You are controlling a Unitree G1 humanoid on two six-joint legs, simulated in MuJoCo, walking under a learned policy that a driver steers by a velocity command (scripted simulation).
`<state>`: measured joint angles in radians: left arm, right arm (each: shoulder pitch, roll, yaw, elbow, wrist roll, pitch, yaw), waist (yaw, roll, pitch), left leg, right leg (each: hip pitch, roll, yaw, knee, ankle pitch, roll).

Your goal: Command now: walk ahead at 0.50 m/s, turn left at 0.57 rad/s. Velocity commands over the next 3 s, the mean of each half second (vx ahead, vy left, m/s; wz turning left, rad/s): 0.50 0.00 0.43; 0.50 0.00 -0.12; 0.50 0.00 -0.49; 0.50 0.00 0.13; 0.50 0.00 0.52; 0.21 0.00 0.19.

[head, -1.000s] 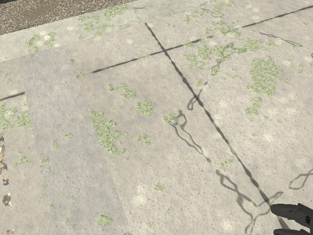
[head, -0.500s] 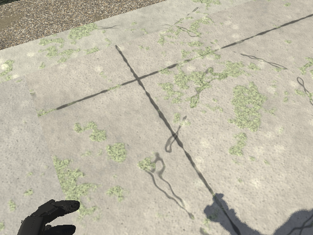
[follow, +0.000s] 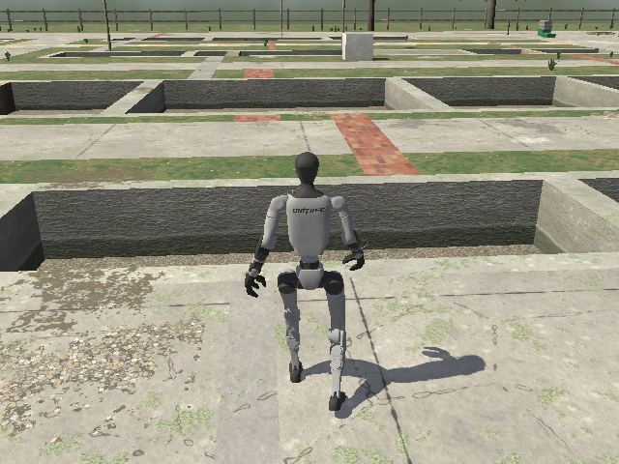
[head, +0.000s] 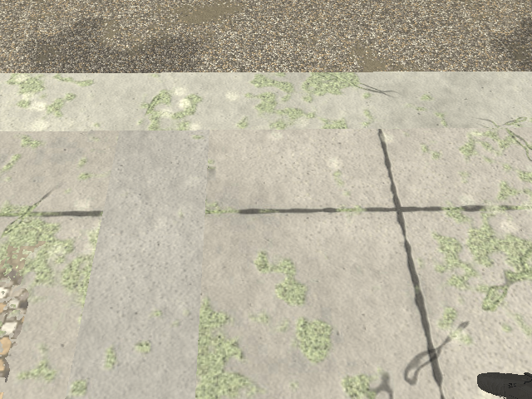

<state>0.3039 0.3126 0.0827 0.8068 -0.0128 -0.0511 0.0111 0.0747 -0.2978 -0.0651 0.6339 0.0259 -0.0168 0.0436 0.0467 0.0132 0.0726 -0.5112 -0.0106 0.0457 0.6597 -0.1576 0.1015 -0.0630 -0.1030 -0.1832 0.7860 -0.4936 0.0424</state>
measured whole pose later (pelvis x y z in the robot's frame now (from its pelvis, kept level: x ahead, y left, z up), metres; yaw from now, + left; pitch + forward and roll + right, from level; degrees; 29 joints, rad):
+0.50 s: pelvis +0.29 -0.02 +0.01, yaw +12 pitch +2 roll -1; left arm 0.07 0.28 0.04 0.68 0.01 -0.12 -0.04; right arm 0.38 -0.30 -0.06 0.78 0.01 -0.03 -0.01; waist -0.07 0.01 0.01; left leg -0.10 -0.07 -0.17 0.70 -0.50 0.05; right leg -0.46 0.03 -0.02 0.53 -0.12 -0.04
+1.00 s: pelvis +0.55 +0.06 +0.01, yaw +5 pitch +2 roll +0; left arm 0.44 0.30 0.06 0.85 -0.02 -0.04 0.01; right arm 0.01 -0.25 -0.03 0.65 0.00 -0.11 0.02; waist 0.09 -0.01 0.02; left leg -0.45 -0.01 -0.02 0.50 -0.11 0.02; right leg -0.09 0.03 0.12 0.62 -0.49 -0.02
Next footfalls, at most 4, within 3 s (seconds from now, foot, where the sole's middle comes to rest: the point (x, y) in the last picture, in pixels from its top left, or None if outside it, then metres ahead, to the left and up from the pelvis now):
0.46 right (323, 392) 0.45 -0.09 -0.75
0.96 left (213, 298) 0.68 0.19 -0.75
1.48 right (321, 225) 0.93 -0.10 -0.75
2.00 left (271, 142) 1.25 0.06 -0.75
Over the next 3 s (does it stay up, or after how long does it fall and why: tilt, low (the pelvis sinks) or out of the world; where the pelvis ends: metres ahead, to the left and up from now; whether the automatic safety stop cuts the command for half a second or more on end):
stays up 1.37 -0.04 0.03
